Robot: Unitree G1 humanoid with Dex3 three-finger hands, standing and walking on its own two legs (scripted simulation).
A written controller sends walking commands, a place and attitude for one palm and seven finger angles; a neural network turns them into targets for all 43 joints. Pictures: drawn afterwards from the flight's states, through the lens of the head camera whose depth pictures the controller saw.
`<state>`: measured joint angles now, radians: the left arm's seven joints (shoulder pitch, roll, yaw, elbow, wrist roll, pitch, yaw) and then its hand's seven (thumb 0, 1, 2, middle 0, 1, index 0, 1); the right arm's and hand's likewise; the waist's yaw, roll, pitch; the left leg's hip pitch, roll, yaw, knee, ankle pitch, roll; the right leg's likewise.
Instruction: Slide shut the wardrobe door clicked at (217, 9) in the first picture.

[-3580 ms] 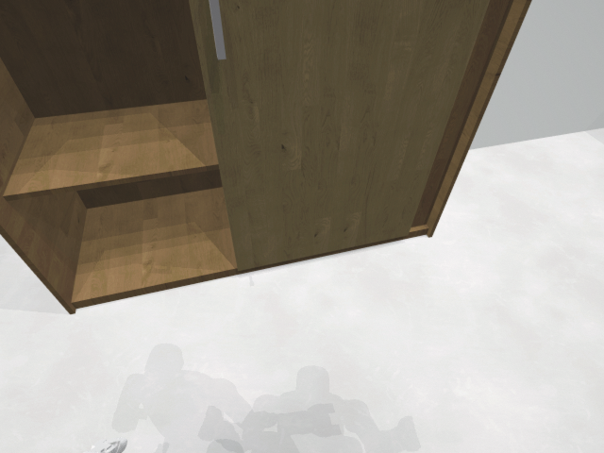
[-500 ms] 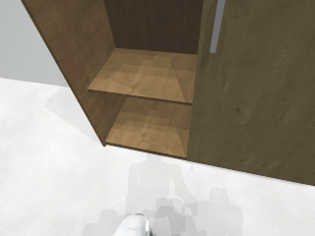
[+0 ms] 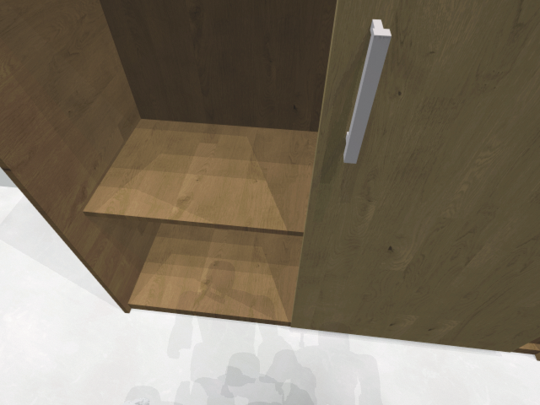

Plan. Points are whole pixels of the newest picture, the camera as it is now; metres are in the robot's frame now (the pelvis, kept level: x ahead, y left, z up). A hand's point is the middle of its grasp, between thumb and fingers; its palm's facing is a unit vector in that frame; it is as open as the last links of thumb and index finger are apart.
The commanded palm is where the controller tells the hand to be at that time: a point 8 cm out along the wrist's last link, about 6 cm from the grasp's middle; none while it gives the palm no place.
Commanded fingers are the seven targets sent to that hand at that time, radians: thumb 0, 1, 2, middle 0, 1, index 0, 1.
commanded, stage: come to a stop and stand still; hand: right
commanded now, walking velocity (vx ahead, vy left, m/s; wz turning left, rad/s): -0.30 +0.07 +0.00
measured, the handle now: (362, 98) +0.45 -0.10 +0.24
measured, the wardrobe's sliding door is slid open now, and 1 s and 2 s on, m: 0.62 0.62 0.62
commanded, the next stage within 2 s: look again from close up in 1.32 s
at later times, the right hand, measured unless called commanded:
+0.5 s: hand out of the picture +0.01 -0.13 -0.15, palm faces +0.06 +0.96 -0.29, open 7.4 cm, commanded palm none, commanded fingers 0.00 -0.90 -0.90 0.20 0.30 0.20 0.30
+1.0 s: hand out of the picture -0.09 -0.18 -0.17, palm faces +0.09 +0.97 -0.21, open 7.4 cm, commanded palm none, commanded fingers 0.00 -0.90 -0.90 0.20 0.30 0.20 0.30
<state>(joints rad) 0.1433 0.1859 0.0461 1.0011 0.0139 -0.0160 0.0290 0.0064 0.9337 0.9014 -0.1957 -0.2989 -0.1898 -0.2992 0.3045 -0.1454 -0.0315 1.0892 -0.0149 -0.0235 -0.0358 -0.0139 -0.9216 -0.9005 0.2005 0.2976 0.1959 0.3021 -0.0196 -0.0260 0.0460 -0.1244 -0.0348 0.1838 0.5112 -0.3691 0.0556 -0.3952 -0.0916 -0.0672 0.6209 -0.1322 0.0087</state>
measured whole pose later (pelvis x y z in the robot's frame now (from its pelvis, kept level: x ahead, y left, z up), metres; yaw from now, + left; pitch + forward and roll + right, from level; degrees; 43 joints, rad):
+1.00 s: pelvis -0.07 +0.01 +0.01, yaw +0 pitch -1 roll -1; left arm 0.25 0.15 0.02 1.05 0.02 0.03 0.03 0.01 0.94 0.90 -0.20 -0.30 -0.20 -0.30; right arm 0.31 -0.19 -0.05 1.11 -0.02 0.04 -0.03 0.00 -0.91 -0.90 0.20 0.30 0.20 0.30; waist -0.04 0.05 -0.01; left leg -0.31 0.05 0.01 0.71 -0.38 -0.01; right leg -0.16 0.03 -0.05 0.42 -0.24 -0.03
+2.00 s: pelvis -0.06 +0.00 +0.01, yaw +0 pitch +0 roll -1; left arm 0.29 0.16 -0.02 1.11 0.01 -0.03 0.03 0.01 0.91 0.90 -0.20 -0.30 -0.20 -0.30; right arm 0.29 -0.14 0.00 1.11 -0.01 -0.01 -0.03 0.00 -0.92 -0.90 0.20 0.30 0.20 0.30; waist 0.00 0.00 0.02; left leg -0.20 0.02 0.03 0.50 -0.30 0.00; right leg -0.17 0.03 -0.05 0.46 -0.28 -0.03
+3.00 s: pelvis -0.06 +0.01 +0.01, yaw -2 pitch +2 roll -1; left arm 0.29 0.27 0.02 0.84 -0.02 -0.28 0.07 0.02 0.92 0.90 -0.20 -0.30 -0.20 -0.30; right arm 0.38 -0.19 -0.05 0.11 0.13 -0.08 -0.08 0.03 -0.87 -0.87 0.21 0.34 0.20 0.35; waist 0.00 -0.04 -0.02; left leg -0.27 0.01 0.07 0.55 -0.32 0.03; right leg -0.27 0.01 -0.01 0.54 -0.30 -0.01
